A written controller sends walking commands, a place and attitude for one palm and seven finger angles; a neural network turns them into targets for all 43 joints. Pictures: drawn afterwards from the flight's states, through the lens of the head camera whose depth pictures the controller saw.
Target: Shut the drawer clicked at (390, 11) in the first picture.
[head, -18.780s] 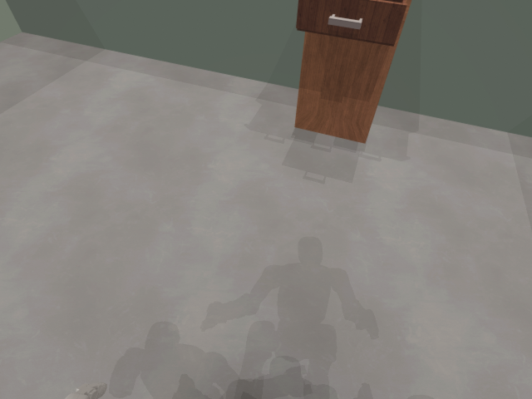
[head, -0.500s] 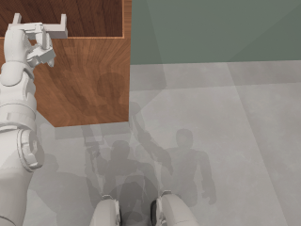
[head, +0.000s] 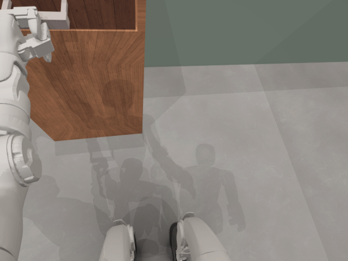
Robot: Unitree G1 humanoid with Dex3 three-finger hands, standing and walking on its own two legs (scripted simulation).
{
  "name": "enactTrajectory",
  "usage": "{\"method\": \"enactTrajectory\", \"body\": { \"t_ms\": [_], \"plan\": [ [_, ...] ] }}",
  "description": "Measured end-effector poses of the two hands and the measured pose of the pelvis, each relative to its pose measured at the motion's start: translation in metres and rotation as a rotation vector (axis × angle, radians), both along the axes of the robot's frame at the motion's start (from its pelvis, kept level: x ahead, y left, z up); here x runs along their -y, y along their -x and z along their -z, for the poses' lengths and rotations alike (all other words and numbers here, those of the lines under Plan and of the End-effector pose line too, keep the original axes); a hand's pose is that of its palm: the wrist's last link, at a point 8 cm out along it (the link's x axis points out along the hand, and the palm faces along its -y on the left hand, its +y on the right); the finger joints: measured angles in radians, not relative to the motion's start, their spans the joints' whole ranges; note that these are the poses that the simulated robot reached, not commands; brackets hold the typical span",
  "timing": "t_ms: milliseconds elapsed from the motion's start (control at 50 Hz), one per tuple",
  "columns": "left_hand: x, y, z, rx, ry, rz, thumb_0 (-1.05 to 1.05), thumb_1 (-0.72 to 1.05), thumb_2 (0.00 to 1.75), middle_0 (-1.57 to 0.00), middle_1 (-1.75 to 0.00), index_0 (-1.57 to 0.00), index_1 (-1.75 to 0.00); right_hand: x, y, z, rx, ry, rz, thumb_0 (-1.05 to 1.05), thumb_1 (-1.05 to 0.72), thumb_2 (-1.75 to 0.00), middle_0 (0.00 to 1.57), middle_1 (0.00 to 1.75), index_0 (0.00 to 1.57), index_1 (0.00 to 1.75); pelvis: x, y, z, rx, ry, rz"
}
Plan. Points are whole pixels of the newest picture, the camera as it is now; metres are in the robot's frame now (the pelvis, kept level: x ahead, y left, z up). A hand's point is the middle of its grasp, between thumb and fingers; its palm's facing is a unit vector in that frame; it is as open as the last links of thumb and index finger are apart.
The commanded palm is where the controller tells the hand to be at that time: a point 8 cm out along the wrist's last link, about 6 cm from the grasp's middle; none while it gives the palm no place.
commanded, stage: pull the fist back off the drawer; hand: left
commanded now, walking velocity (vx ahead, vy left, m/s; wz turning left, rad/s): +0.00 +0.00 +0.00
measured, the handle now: (35, 12) +0.64 +0.22 +0.09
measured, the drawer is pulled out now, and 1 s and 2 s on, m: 0.00 0.00 0.00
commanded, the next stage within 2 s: draw the hand back to the body in 0.46 s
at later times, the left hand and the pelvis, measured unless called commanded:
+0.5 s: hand (47, 46) +0.54 +0.19 +0.09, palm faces +0.05 -1.00 -0.02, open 3.2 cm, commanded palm +0.52 +0.23 +0.09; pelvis +0.04 +0.00 +0.02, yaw -2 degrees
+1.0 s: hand (19, 73) +0.44 +0.20 +0.15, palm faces +0.05 -1.00 -0.04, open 3.3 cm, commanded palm +0.39 +0.25 +0.16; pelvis +0.07 +0.00 +0.06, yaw +0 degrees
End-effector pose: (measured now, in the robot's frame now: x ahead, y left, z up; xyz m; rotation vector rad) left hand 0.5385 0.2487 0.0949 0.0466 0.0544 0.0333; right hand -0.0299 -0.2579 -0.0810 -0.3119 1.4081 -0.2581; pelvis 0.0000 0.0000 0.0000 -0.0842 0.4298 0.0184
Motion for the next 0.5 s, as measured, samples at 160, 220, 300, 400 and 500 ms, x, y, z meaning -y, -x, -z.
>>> {"method": "enactTrajectory", "body": {
  "t_ms": [160, 220, 300, 400, 500],
  "plan": [
    [0.002, 0.002, 0.0, 0.013, 0.006, -0.001, 0.02, 0.71, 0.96, -1.39, -1.6, -1.4, -1.6, -0.004, 0.003, 0.0, -0.019, -0.023, 0.018, 0.0, -0.9, -0.9, 0.21, 0.3, 0.2, 0.3, -0.001, -0.002, -0.001, 0.007, -0.002, 0.007],
    [0.005, 0.003, 0.001, 0.018, 0.018, -0.003, 0.02, 0.75, 0.95, -1.39, -1.6, -1.4, -1.6, -0.006, 0.0, 0.0, -0.02, -0.036, 0.027, 0.0, -0.9, -0.9, 0.21, 0.3, 0.2, 0.3, -0.001, -0.006, -0.004, 0.014, -0.006, 0.015],
    [0.008, 0.005, 0.001, 0.023, 0.026, -0.005, 0.02, 0.8, 0.93, -1.39, -1.6, -1.4, -1.6, -0.007, -0.01, -0.002, -0.006, -0.048, 0.042, 0.0, -0.9, -0.9, 0.21, 0.3, 0.2, 0.3, -0.002, -0.013, -0.009, 0.025, -0.011, 0.027],
    [0.01, 0.012, 0.0, 0.033, 0.032, -0.007, 0.02, 0.85, 0.92, -1.39, -1.6, -1.4, -1.6, -0.008, -0.03, -0.006, 0.029, -0.064, 0.062, 0.0, -0.9, -0.9, 0.21, 0.3, 0.2, 0.3, -0.002, -0.026, -0.017, 0.046, -0.019, 0.044],
    [0.005, 0.017, 0.002, 0.026, 0.031, -0.017, 0.02, 0.88, 0.91, -1.39, -1.6, -1.4, -1.6, -0.006, -0.055, -0.008, 0.066, -0.066, 0.058, 0.0, -0.9, -0.9, 0.21, 0.3, 0.2, 0.3, -0.002, -0.037, -0.022, 0.062, -0.024, 0.045]
  ]
}}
